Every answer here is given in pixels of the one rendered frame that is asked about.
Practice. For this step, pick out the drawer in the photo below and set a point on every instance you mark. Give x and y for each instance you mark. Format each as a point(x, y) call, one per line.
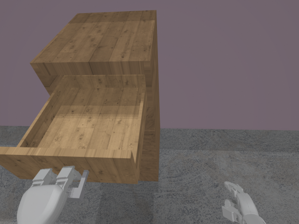
point(92, 122)

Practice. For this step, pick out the right robot forearm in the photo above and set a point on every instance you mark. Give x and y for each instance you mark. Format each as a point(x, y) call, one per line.
point(252, 219)

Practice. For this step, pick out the robot left hand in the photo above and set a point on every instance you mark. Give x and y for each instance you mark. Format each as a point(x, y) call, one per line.
point(43, 202)

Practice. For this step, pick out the cabinet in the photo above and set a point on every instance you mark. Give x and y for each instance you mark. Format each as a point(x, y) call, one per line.
point(110, 43)

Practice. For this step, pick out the handle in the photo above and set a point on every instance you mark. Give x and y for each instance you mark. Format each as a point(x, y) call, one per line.
point(77, 194)

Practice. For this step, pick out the robot right hand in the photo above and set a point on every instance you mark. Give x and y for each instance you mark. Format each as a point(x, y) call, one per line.
point(235, 210)

